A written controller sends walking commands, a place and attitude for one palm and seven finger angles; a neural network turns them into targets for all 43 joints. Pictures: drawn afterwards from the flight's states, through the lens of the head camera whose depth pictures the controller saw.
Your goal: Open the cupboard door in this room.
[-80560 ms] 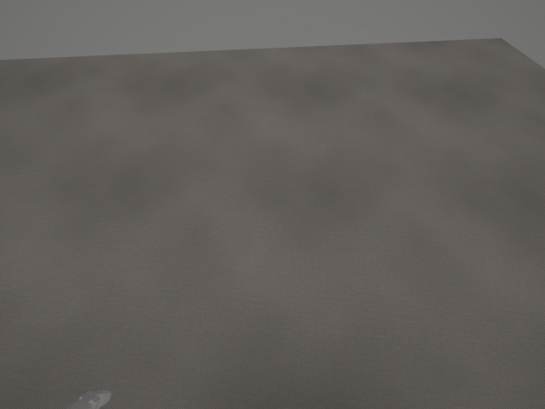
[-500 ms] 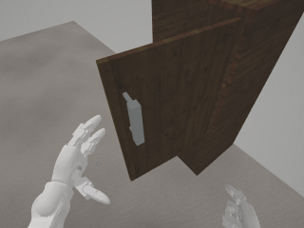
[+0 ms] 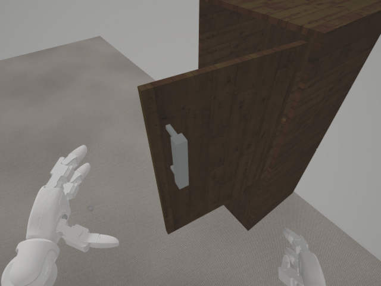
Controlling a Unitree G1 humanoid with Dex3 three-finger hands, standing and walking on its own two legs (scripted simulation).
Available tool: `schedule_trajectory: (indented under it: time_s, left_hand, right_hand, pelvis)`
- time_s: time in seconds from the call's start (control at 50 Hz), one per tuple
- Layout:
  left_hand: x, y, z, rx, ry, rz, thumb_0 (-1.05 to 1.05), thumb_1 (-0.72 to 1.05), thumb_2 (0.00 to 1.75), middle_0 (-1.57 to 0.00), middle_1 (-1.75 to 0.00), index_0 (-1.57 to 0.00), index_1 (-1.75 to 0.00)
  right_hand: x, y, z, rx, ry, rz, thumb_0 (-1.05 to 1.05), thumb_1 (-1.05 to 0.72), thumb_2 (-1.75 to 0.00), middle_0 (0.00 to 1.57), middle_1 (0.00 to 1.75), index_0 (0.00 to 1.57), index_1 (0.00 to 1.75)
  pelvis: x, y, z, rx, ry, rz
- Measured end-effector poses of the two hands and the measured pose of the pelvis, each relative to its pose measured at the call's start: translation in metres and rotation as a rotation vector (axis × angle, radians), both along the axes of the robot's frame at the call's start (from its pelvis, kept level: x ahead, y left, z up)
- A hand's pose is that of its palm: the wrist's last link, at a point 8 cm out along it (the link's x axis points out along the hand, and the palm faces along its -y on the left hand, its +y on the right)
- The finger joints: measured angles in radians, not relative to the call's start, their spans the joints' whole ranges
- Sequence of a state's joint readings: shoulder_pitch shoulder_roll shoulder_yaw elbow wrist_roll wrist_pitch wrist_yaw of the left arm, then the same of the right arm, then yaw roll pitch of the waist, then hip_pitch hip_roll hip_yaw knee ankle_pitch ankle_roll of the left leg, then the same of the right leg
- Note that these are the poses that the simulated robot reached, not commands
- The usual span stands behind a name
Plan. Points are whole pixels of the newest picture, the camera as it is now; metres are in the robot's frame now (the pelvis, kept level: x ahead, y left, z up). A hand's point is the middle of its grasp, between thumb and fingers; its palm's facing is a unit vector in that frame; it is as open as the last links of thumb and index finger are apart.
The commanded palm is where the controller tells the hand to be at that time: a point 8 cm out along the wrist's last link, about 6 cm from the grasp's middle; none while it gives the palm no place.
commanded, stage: draw the hand back to the body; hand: left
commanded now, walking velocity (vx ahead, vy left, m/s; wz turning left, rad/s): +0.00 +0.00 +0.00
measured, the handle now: (176, 157) +0.37 +0.07 +0.09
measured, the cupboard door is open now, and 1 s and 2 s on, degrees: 82 82 82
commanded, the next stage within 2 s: step back with the hand held close in 0.96 s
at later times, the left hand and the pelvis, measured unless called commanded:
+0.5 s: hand (53, 192) +0.22 +0.25 +0.15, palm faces +0.40 -0.83 -0.39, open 10.1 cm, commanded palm +0.17 +0.30 +0.17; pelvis +0.02 +0.00 +0.01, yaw -1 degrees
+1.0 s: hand (50, 194) +0.21 +0.25 +0.16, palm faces +0.43 -0.81 -0.39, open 7.5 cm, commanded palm +0.16 +0.29 +0.18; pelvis +0.01 -0.01 +0.01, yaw -1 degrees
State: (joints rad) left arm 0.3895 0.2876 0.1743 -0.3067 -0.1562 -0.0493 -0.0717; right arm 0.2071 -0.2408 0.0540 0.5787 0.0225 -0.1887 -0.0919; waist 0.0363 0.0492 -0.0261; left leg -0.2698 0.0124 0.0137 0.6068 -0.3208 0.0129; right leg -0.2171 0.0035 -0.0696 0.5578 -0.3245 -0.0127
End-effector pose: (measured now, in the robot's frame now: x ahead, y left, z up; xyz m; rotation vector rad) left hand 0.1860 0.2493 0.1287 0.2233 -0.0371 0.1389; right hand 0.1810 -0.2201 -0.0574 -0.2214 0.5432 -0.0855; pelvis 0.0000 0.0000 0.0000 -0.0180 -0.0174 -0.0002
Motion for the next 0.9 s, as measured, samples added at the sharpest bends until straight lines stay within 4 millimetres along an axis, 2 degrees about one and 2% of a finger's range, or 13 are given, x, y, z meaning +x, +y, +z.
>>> schedule_trajectory:
  time_s: [0.14,0.32,0.64,0.76,0.9]
  left_hand:
    - [-0.009,0.012,0.006,0.083,0.008,0.154,-0.01,-0.16,0.44,-0.16,-0.3,-0.16,-0.3]
    - [-0.005,0.028,0.027,0.164,-0.036,0.218,-0.01,0.14,0.57,-0.18,-0.3,-0.18,-0.3]
    - [-0.011,0.05,0.051,0.232,-0.093,0.308,0.01,0.69,0.81,-0.2,-0.3,-0.2,-0.3]
    - [-0.012,0.047,0.046,0.213,-0.082,0.316,0.01,0.82,0.87,-0.2,-0.3,-0.2,-0.3]
    - [-0.013,0.041,0.042,0.205,-0.071,0.299,0.01,0.87,0.89,-0.21,-0.3,-0.21,-0.3]
  right_hand:
    - [-0.002,0.008,-0.004,-0.005,0.078,0.009,0.02,-0.9,-0.9,0.2,0.3,0.2,0.3]
    - [0.0,0.014,-0.012,0.023,0.135,0.011,0.02,-0.9,-0.9,0.2,0.3,0.2,0.3]
    - [0.013,-0.002,-0.007,0.017,0.125,-0.015,0.02,-0.9,-0.9,0.2,0.3,0.2,0.3]
    - [0.011,-0.006,-0.007,0.014,0.13,-0.016,0.02,-0.91,-0.9,0.2,0.3,0.2,0.3]
    - [0.006,-0.009,-0.008,0.014,0.137,-0.024,0.02,-0.91,-0.9,0.2,0.3,0.2,0.3]
  pelvis:
    - [0.005,0.004,0.008,0.005,-0.022,-0.006]
    - [0.015,0.007,0.012,0.01,-0.036,-0.014]
    - [0.021,0.002,0.014,0.01,-0.043,-0.021]
    - [0.019,-0.001,0.014,0.011,-0.046,-0.02]
    - [0.016,-0.005,0.014,0.009,-0.049,-0.022]
